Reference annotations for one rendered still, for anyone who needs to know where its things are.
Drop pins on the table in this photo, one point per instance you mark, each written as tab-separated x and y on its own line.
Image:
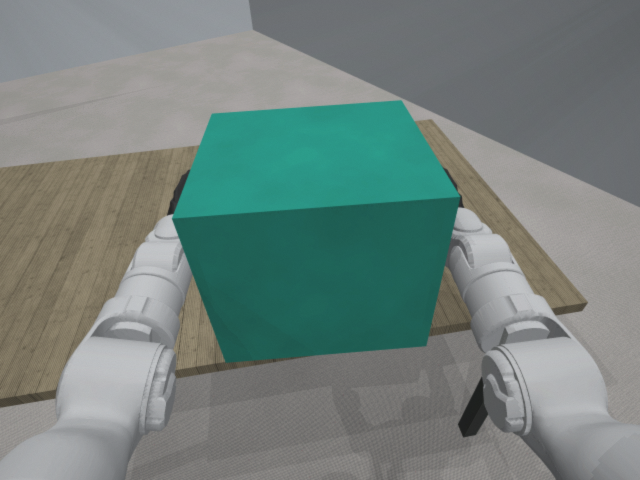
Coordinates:
69	231

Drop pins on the robot right hand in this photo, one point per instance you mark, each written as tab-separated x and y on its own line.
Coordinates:
455	185

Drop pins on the robot left upper arm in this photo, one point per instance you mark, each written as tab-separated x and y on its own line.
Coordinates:
116	391

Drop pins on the robot right forearm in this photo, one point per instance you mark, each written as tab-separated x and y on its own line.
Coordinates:
503	307

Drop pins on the carton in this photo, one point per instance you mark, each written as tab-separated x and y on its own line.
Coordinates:
316	230

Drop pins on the robot right upper arm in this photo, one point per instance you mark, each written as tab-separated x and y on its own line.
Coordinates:
550	394

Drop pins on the robot left forearm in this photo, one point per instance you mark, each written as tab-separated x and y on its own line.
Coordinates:
148	301

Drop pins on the robot left hand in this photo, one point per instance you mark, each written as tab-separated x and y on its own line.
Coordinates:
177	193

